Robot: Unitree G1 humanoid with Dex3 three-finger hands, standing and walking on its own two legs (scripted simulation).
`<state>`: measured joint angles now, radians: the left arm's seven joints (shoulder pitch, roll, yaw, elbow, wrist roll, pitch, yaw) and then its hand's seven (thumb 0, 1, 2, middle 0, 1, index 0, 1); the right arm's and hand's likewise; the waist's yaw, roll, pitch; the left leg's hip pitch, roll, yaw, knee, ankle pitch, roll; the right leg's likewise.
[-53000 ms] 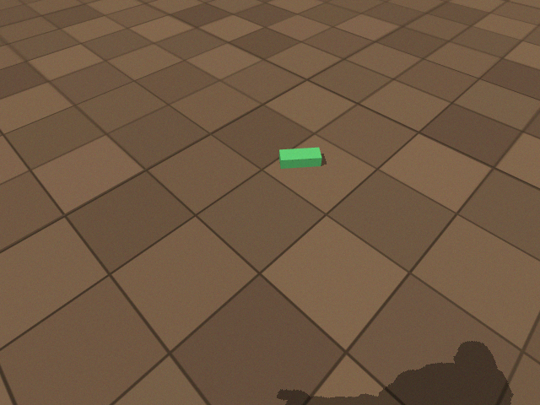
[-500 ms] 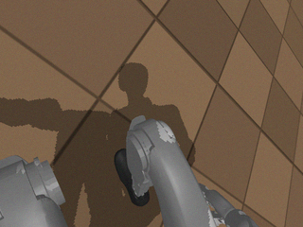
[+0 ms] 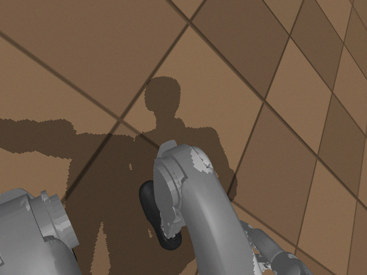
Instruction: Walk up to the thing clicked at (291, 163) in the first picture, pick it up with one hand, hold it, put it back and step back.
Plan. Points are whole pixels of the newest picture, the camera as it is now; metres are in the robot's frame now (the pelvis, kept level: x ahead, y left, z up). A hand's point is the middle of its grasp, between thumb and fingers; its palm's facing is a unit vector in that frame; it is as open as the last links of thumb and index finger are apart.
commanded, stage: settle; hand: left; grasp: from above
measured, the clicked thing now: out of the picture +0.46 +0.39 -0.27
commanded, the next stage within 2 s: lift in 0.84 s
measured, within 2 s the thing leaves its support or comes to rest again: leaves its support in 0.28 s
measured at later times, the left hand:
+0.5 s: hand out of the picture +0.44 +0.40 -0.18, palm faces -0.43 -0.08 -0.90, open 11.6 cm
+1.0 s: hand out of the picture +0.44 +0.39 -0.12, palm faces -0.45 -0.06 -0.89, open 11.5 cm
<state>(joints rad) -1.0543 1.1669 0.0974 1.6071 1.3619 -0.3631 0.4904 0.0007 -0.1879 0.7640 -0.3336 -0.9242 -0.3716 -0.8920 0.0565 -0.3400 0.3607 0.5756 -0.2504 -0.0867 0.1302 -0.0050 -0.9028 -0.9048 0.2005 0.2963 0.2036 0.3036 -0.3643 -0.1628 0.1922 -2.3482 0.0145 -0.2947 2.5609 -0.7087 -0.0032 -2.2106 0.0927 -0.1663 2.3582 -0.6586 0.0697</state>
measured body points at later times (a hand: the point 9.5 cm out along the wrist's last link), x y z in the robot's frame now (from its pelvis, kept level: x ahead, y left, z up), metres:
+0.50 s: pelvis +0.00 +0.00 +0.01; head +0.25 +0.15 +0.35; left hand +0.46 +0.40 -0.13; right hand +0.12 -0.26 -0.04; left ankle +0.06 +0.13 -0.27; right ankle +0.12 -0.13 -0.27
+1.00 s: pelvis -0.01 +0.00 +0.03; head +0.23 +0.13 +0.39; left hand +0.46 +0.39 -0.07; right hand +0.10 -0.26 -0.05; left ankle +0.06 +0.13 -0.27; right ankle +0.12 -0.13 -0.27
